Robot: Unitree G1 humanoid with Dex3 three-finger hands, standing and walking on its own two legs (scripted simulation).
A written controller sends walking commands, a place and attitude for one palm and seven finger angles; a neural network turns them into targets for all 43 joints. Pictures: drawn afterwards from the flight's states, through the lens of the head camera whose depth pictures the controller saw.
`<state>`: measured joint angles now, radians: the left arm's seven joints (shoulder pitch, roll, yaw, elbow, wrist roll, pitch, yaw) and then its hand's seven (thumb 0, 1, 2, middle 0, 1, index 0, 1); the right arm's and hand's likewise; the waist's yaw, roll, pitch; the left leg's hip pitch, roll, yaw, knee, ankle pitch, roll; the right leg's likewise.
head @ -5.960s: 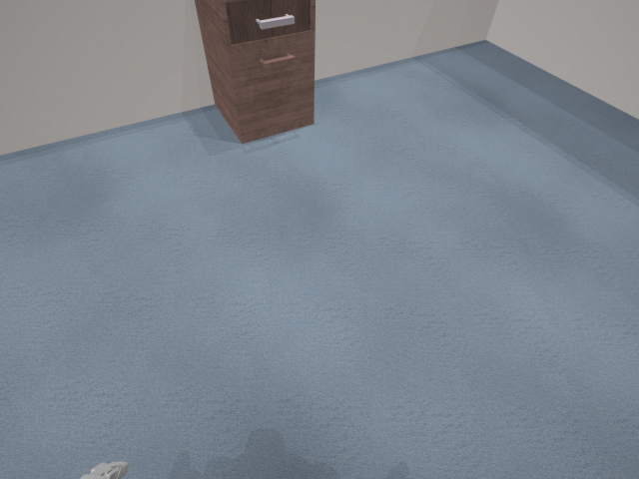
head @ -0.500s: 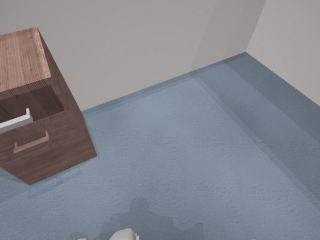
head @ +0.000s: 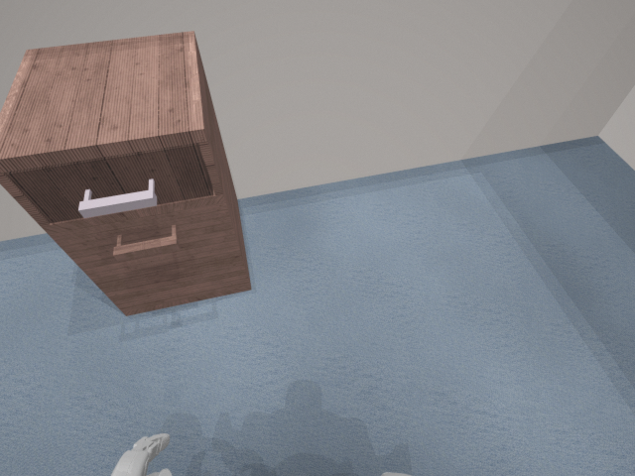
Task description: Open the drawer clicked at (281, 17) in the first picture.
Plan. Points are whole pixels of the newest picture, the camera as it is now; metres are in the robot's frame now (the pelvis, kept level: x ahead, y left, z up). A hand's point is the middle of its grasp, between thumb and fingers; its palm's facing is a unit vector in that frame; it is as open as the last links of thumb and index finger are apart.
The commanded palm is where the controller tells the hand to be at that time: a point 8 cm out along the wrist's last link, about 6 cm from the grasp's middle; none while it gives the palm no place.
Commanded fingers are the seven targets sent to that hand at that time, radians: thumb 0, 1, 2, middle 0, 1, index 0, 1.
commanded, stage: turn to face it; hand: left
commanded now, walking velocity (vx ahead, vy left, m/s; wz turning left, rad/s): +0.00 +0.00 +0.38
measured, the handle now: (119, 196) +0.68 +0.47 -0.17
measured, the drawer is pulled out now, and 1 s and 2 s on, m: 0.00 0.00 0.00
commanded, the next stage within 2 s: take the last steps up to it in 0.24 s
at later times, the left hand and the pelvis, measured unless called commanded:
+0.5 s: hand out of the picture -0.05 +0.21 -0.18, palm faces +0.25 -0.94 -0.23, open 7.4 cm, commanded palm none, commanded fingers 0.00 0.90 0.90 -0.20 -0.30 -0.20 -0.30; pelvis -0.01 +0.01 -0.01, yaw +12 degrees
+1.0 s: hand (180, 441) +0.19 +0.22 -0.17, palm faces +0.19 -0.96 -0.19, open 7.4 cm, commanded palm none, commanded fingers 0.00 0.90 0.90 -0.20 -0.30 -0.20 -0.30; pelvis +0.12 +0.02 -0.02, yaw +13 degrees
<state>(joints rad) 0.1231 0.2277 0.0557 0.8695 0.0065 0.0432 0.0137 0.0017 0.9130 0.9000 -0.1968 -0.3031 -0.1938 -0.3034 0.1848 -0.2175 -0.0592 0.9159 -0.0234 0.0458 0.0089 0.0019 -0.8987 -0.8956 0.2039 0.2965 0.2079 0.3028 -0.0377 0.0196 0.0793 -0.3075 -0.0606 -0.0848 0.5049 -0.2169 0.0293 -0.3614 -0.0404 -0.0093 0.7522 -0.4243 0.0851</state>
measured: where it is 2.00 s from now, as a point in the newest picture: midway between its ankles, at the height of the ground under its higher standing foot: (311, 456)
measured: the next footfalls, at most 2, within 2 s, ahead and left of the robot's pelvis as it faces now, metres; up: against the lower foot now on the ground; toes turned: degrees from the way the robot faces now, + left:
right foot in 0.06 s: +0.04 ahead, -0.13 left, +0.00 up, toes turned +0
left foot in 0.48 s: -0.02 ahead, +0.12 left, +0.00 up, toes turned +15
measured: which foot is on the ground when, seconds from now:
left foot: down 0.00-0.06, up 0.08-0.46, down 0.48-0.98, up 1.00-1.00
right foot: up 0.00-0.04, down 0.06-0.48, up 0.50-0.94, down 0.96-1.00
